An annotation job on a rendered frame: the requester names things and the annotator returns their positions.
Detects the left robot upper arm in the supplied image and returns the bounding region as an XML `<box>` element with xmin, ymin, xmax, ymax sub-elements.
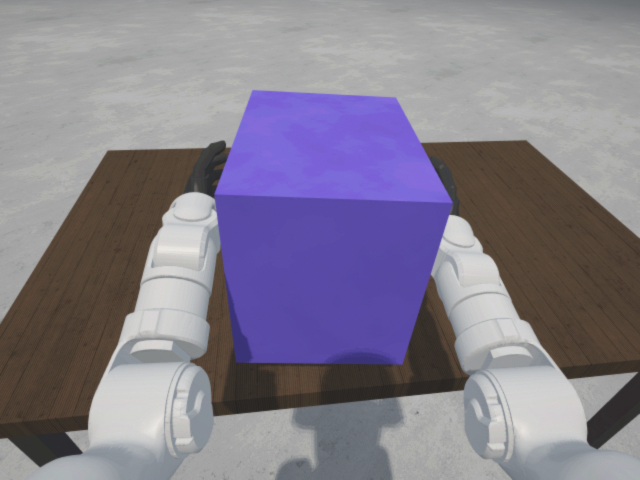
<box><xmin>24</xmin><ymin>361</ymin><xmax>214</xmax><ymax>480</ymax></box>

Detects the robot right hand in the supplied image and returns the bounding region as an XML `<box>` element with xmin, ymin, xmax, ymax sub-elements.
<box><xmin>430</xmin><ymin>156</ymin><xmax>460</xmax><ymax>217</ymax></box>

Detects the robot left hand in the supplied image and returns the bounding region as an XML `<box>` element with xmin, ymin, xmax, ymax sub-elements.
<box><xmin>183</xmin><ymin>140</ymin><xmax>229</xmax><ymax>198</ymax></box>

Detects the right robot upper arm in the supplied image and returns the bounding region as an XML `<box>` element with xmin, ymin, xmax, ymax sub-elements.
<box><xmin>464</xmin><ymin>365</ymin><xmax>640</xmax><ymax>480</ymax></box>

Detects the robot right forearm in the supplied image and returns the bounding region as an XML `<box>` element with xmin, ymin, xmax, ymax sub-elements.
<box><xmin>431</xmin><ymin>215</ymin><xmax>587</xmax><ymax>439</ymax></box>

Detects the robot left forearm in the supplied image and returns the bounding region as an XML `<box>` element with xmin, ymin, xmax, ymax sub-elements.
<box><xmin>88</xmin><ymin>192</ymin><xmax>220</xmax><ymax>441</ymax></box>

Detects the carton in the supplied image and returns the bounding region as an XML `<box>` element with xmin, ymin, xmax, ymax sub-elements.
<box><xmin>214</xmin><ymin>90</ymin><xmax>453</xmax><ymax>365</ymax></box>

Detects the table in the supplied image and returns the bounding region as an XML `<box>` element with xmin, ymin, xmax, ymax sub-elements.
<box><xmin>0</xmin><ymin>140</ymin><xmax>640</xmax><ymax>467</ymax></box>

